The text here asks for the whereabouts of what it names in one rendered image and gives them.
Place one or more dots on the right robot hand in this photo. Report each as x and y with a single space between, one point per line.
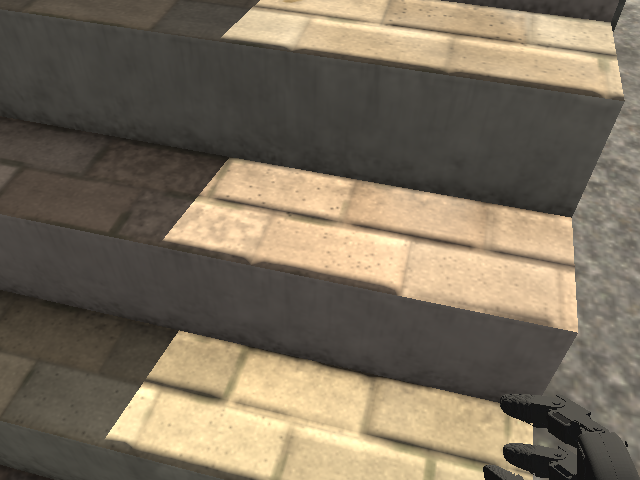
601 455

